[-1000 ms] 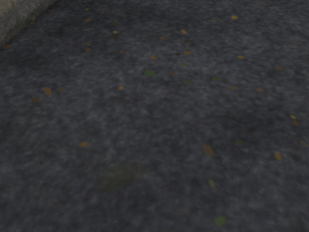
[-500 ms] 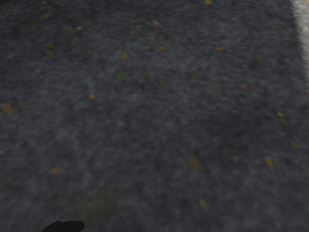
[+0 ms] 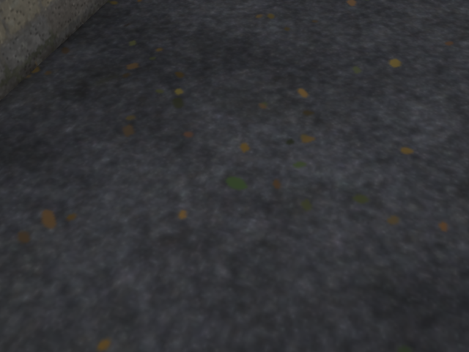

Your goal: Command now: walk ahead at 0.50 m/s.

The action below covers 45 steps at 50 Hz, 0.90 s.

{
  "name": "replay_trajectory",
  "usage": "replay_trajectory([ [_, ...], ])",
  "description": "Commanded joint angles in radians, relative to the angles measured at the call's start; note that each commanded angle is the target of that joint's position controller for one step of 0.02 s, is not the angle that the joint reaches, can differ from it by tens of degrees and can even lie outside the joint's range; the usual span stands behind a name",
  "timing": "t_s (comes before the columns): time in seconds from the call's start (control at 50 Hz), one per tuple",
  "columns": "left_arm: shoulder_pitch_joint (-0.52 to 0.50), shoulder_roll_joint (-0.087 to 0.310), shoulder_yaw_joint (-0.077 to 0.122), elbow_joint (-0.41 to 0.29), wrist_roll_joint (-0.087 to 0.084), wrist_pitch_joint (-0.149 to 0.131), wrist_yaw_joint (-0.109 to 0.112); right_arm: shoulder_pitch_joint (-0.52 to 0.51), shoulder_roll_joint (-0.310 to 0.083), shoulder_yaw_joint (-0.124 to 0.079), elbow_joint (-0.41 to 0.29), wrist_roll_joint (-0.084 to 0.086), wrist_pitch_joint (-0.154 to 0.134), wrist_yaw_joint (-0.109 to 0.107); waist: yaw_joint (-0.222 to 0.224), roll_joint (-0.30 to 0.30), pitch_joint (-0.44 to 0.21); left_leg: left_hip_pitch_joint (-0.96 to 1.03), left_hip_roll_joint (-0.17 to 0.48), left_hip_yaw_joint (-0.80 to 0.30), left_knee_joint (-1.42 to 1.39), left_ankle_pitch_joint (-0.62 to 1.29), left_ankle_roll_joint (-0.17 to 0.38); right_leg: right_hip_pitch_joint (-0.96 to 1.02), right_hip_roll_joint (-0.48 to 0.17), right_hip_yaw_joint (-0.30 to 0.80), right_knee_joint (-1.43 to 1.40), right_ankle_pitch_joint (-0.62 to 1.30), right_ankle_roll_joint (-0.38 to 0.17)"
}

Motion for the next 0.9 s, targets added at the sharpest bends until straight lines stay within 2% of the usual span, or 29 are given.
replay_trajectory([
  [0.02, 0.062, 0.161, 0.035, -0.012, -0.007, 0.006, 0.009, -0.141, -0.054, -0.001, -0.095, 0.007, -0.02, 0.02, 0.006, -0.085, 0.101, -0.027, -0.026, 0.017, -0.073, -0.03, 0.016, 0.004, -0.307, 0.129, -0.028, 0.247, -0.146],
  [0.06, 0.052, 0.174, 0.042, -0.009, -0.008, 0.016, 0.012, -0.129, -0.076, -0.006, -0.106, 0.008, -0.027, 0.031, -0.019, -0.101, 0.085, 0.012, -0.041, 0.022, -0.104, -0.107, 0.042, 0.062, -0.336, 0.136, 0.024, 0.335, -0.129],
  [0.08, 0.033, 0.183, 0.045, -0.014, -0.008, 0.021, 0.013, -0.086, -0.096, -0.014, -0.099, 0.009, -0.03, 0.032, -0.049, -0.116, 0.056, 0.087, -0.064, 0.04, -0.113, -0.144, 0.057, 0.073, -0.335, 0.129, 0.074, 0.461, -0.117],
  [0.1, 0.006, 0.187, 0.046, -0.021, -0.007, 0.026, 0.014, 0.007, -0.125, -0.03, -0.075, 0.007, -0.032, 0.031, -0.106, -0.126, -0.005, 0.228, -0.101, 0.072, -0.128, -0.155, 0.078, 0.065, -0.311, 0.103, 0.184, 0.638, -0.099],
  [0.12, -0.006, 0.163, 0.035, -0.03, -0.002, 0.03, 0.013, 0.185, -0.175, -0.057, -0.019, 0.005, -0.032, 0.025, -0.184, -0.112, -0.113, 0.474, -0.112, 0.076, -0.121, -0.138, 0.111, -0.011, -0.254, 0.061, 0.389, 0.699, -0.069],
  [0.14, 0.011, 0.125, 0.017, -0.056, 0.018, 0.028, 0.013, 0.374, -0.26, -0.079, 0.016, -0.009, -0.027, 0.014, -0.231, 0.021, -0.274, 0.793, 0.097, -0.171, -0.102, -0.143, 0.181, -0.236, -0.185, 0.011, 0.73, 0.392, -0.031],
  [0.16, 0.14, -0.016, -0.02, -0.052, 0.007, 0.004, -0.001, 0.413, -0.299, -0.083, 0.04, -0.013, -0.025, 0.024, -0.15, 0.288, -0.39, 1.089, 0.289, -0.662, -0.25, -0.354, 0.334, -0.623, 0.002, 0.074, 1.039, -0.302, 0.02],
  [0.18, 0.062, 0.102, 0.005, -0.047, -0.02, -0.02, -0.004, 0.384, -0.195, -0.054, 0.03, -0.007, -0.027, 0.026, -0.185, 0.171, -0.337, 1.053, 0.254, -0.682, -0.311, -0.446, 0.286, -0.734, -0.052, 0.196, 1.149, -0.329, -0.003],
  [0.2, -0.037, 0.152, 0.017, -0.08, -0.038, -0.033, -0.006, 0.293, -0.153, -0.041, 0.01, -0.004, -0.029, 0.023, -0.171, 0.121, -0.198, 0.921, 0.226, -0.524, -0.323, -0.385, 0.24, -0.79, -0.102, 0.171, 1.152, -0.236, -0.021],
  [0.22, -0.085, 0.149, 0.018, -0.09, -0.033, -0.036, 0.002, 0.205, -0.134, -0.032, -0.01, -0.01, -0.03, 0.023, -0.136, 0.024, -0.126, 0.767, 0.194, -0.407, -0.348, -0.263, 0.221, -0.746, -0.157, 0.143, 1.108, -0.137, -0.02],
  [0.24, -0.107, 0.141, 0.026, -0.091, -0.016, -0.029, 0.008, 0.159, -0.108, -0.025, -0.015, -0.018, -0.031, 0.026, -0.109, -0.001, -0.071, 0.645, 0.159, -0.323, -0.379, -0.181, 0.213, -0.703, -0.188, 0.136, 1.049, -0.081, -0.014],
  [0.26, -0.084, 0.124, 0.029, -0.089, -0.011, -0.016, 0.008, 0.146, -0.088, -0.018, -0.01, -0.028, -0.033, 0.028, -0.076, 0.023, -0.061, 0.576, 0.132, -0.267, -0.408, -0.148, 0.205, -0.64, -0.214, 0.143, 1.013, -0.044, -0.014],
  [0.3, -0.059, 0.085, 0.027, -0.082, -0.011, 0.008, 0.011, 0.169, -0.09, -0.019, 0.008, -0.023, -0.036, 0.028, -0.055, 0.033, -0.038, 0.517, 0.109, -0.199, -0.455, -0.109, 0.216, -0.609, -0.225, 0.129, 0.955, -0.023, -0.002],
  [0.36, -0.151, 0.087, 0.031, -0.116, 0.001, 0.021, 0.014, 0.217, -0.133, -0.029, 0.03, -0.021, -0.036, 0.01, -0.063, 0.009, 0.013, 0.514, 0.108, -0.144, -0.495, -0.047, 0.226, -0.704, -0.236, 0.119, 0.824, 0.088, 0.03],
  [0.4, -0.22, 0.082, 0.031, -0.139, 0.006, 0.019, 0.012, 0.247, -0.135, -0.028, 0.04, -0.018, -0.028, -0.001, -0.079, 0.008, 0.028, 0.539, 0.094, -0.107, -0.502, -0.028, 0.212, -0.743, -0.231, 0.111, 0.71, 0.193, 0.043],
  [0.48, -0.357, 0.058, 0.019, -0.175, 0.0, 0.009, -0.002, 0.305, -0.142, -0.026, 0.058, -0.008, -0.02, -0.011, -0.122, 0.019, 0.057, 0.558, 0.06, -0.034, -0.512, -0.052, 0.178, -0.695, -0.187, 0.066, 0.479, 0.352, 0.043],
  [0.58, -0.478, 0.064, 0.01, -0.225, -0.01, -0.002, -0.03, 0.381, -0.153, -0.034, 0.1, -0.001, 0.001, -0.016, -0.152, 0.026, 0.098, 0.716, 0.123, -0.038, -0.451, -0.033, 0.173, -0.727, -0.16, 0.061, 0.355, 0.288, 0.016],
  [0.62, -0.461, 0.083, 0.013, -0.231, -0.014, -0.007, -0.044, 0.36, -0.168, -0.042, 0.101, 0.0, 0.01, -0.021, -0.127, 0.041, 0.08, 0.779, 0.151, -0.018, -0.405, 0.055, 0.154, -0.698, -0.147, 0.048, 0.334, 0.218, -0.014],
  [0.64, -0.423, 0.102, 0.02, -0.225, -0.015, -0.007, -0.047, 0.339, -0.177, -0.046, 0.096, -0.002, 0.013, -0.023, -0.101, 0.054, 0.051, 0.791, 0.152, 0.0, -0.359, 0.182, 0.139, -0.626, -0.125, 0.031, 0.333, 0.183, -0.033],
  [0.66, -0.349, 0.127, 0.034, -0.208, -0.013, -0.006, -0.048, 0.315, -0.184, -0.049, 0.09, -0.003, 0.018, -0.025, -0.055, 0.066, -0.003, 0.79, 0.138, 0.031, -0.265, 0.362, 0.122, -0.505, -0.087, 0.0, 0.332, 0.165, -0.054],
  [0.68, -0.197, 0.165, 0.058, -0.16, -0.01, -0.002, -0.045, 0.303, -0.168, -0.043, 0.083, -0.007, 0.024, -0.028, 0.017, 0.05, -0.09, 0.747, 0.09, 0.081, -0.079, 0.467, 0.093, -0.302, -0.044, -0.024, 0.322, 0.177, -0.083],
  [0.7, -0.026, 0.231, 0.082, -0.121, -0.006, 0.003, -0.038, 0.315, -0.148, -0.032, 0.059, -0.023, 0.026, -0.032, 0.068, -0.041, -0.209, 0.541, 0.045, 0.127, 0.211, 0.259, 0.054, -0.005, -0.162, 0.153, 0.346, 0.202, -0.137],
  [0.72, 0.063, 0.317, 0.101, -0.1, -0.006, 0.008, -0.04, 0.428, -0.02, 0.009, 0.041, -0.035, 0.0, -0.014, 0.005, -0.299, -0.328, 0.107, -0.149, 0.099, 0.593, -0.36, -0.019, 0.355, -0.388, 0.674, 0.237, -0.002, -0.321],
  [0.74, 0.055, 0.236, 0.075, -0.105, -0.01, 0.01, -0.04, 0.374, -0.076, 0.001, 0.046, -0.011, -0.036, -0.003, 0.031, -0.252, -0.36, -0.038, -0.158, -0.059, 0.731, -0.626, -0.004, 0.401, -0.41, 0.842, 0.109, -0.101, -0.318],
  [0.76, -0.023, 0.195, 0.064, -0.125, -0.007, 0.006, -0.037, 0.275, -0.137, -0.014, 0.009, 0.019, -0.06, 0.003, 0.027, -0.213, -0.221, -0.125, -0.103, -0.076, 0.759, -0.567, 0.018, 0.297, -0.379, 0.709, 0.103, -0.058, -0.27],
  [0.78, -0.101, 0.171, 0.056, -0.153, -0.001, 0.003, -0.034, 0.207, -0.145, -0.013, -0.009, 0.02, -0.072, -0.002, 0.004, -0.108, -0.147, -0.099, -0.057, -0.066, 0.707, -0.479, 0.028, 0.151, -0.34, 0.585, 0.092, 0.044, -0.243],
  [0.8, -0.157, 0.146, 0.048, -0.166, 0.006, 0.001, -0.036, 0.176, -0.144, -0.022, -0.014, 0.001, -0.072, -0.01, -0.031, -0.047, -0.083, -0.047, -0.026, -0.058, 0.621, -0.426, 0.024, 0.002, -0.306, 0.495, 0.073, 0.151, -0.23],
  [0.84, -0.187, 0.12, 0.038, -0.179, 0.014, -0.001, -0.033, 0.189, -0.133, -0.031, -0.027, -0.016, -0.049, -0.02, -0.085, -0.071, -0.065, 0.066, 0.002, -0.064, 0.517, -0.394, 0.012, -0.137, -0.265, 0.428, 0.029, 0.237, -0.226],
  [0.9, -0.14, 0.169, 0.051, -0.176, 0.0, -0.004, -0.013, 0.143, -0.106, -0.031, -0.055, -0.026, -0.022, -0.031, -0.09, -0.086, -0.022, 0.064, -0.005, -0.044, 0.357, -0.325, -0.029, -0.225, -0.245, 0.37, -0.016, 0.242, -0.236],
])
